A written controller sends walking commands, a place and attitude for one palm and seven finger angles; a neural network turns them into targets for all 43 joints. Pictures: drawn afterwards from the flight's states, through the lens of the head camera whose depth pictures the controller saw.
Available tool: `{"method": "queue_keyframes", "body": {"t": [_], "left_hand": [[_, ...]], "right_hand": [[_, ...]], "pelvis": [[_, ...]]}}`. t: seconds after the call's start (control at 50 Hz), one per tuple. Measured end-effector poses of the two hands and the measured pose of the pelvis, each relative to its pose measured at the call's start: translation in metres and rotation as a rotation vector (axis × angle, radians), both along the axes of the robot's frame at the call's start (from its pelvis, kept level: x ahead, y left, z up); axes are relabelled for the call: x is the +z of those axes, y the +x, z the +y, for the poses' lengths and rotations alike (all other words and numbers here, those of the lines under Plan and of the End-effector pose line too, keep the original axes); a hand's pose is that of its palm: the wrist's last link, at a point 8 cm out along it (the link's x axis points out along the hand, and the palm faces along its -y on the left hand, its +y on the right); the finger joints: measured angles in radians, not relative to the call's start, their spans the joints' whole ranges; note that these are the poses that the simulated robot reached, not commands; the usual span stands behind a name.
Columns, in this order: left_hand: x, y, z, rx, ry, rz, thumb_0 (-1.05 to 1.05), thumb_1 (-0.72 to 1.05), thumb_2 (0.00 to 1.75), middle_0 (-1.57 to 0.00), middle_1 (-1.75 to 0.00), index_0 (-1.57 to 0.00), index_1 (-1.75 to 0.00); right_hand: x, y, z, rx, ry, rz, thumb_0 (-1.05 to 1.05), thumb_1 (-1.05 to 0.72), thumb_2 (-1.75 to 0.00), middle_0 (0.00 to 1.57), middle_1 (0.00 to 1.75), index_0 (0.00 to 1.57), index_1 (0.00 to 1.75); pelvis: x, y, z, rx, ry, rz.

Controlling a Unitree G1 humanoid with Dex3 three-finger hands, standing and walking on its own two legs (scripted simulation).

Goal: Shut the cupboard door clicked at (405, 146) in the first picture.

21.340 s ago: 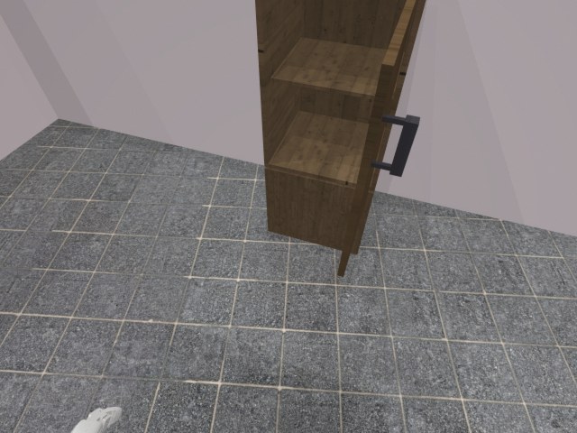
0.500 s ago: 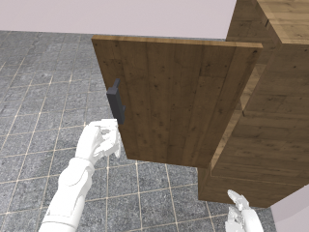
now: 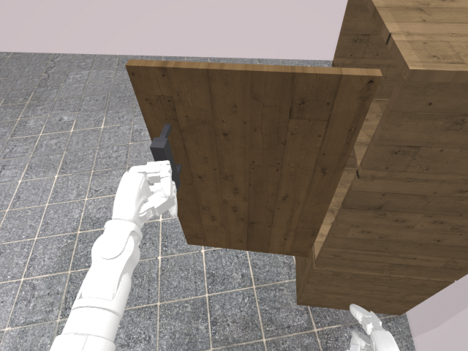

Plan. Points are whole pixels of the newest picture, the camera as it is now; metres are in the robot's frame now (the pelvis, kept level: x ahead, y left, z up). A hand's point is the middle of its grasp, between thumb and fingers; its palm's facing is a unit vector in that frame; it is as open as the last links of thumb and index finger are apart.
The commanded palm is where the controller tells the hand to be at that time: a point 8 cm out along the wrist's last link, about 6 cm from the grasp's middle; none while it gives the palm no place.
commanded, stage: bring the fist close to the handle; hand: left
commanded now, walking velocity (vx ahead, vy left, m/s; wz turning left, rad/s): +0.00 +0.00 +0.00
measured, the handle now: (170, 158) +0.43 +0.14 +0.09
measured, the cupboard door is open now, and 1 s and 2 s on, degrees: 89 75 64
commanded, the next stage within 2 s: push the door shut along its arc in 0.12 s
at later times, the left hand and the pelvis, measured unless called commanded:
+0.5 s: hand (175, 189) +0.36 +0.12 +0.09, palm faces -0.19 -0.98 -0.05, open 3.1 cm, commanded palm +0.35 +0.17 +0.09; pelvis -0.01 +0.01 +0.00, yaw +1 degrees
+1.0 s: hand (194, 161) +0.43 +0.10 +0.09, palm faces -0.28 -0.96 -0.03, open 3.1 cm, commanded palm +0.42 +0.15 +0.09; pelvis -0.02 +0.02 -0.01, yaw +1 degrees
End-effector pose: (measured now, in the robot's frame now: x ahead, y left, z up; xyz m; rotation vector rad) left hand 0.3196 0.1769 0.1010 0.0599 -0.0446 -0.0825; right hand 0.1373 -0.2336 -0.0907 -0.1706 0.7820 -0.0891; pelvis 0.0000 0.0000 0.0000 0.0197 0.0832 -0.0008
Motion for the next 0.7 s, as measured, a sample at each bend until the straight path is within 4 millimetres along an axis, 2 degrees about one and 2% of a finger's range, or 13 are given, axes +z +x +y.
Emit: {"method": "queue_keyframes", "body": {"t": [0.18, 0.28, 0.44, 0.7], "left_hand": [[-0.010, -0.008, -0.001, -0.042, -0.029, 0.064, 0.02, 0.90, 0.90, -1.30, -1.50, -1.30, -1.50], [-0.006, -0.007, -0.001, -0.035, -0.029, 0.031, 0.02, 0.90, 0.90, -1.30, -1.50, -1.30, -1.50], [-0.002, 0.018, 0.001, -0.084, 0.002, 0.038, 0.02, 0.90, 0.91, -1.30, -1.50, -1.30, -1.50], [-0.006, 0.056, -0.002, -0.127, -0.008, 0.053, 0.02, 0.89, 0.91, -1.32, -1.50, -1.31, -1.50]], "right_hand": [[0.004, 0.004, 0.001, 0.008, -0.011, -0.019, 0.01, -0.90, -0.90, 0.20, 0.30, 0.20, 0.30], [0.007, 0.006, 0.005, 0.012, -0.015, -0.038, 0.01, -0.90, -0.90, 0.20, 0.30, 0.20, 0.30], [0.003, -0.003, 0.010, 0.005, -0.020, -0.011, 0.01, -0.90, -0.90, 0.20, 0.30, 0.20, 0.30], [-0.016, -0.044, 0.009, -0.025, -0.039, 0.128, 0.01, -0.90, -0.90, 0.20, 0.30, 0.20, 0.30]], "pelvis": [[0.001, -0.005, 0.002, 0.011, -0.004, -0.009], [0.001, -0.008, 0.004, 0.010, -0.004, -0.013], [0.000, -0.013, 0.009, 0.016, -0.010, -0.004], [-0.005, -0.018, 0.017, 0.021, -0.013, 0.038]]}}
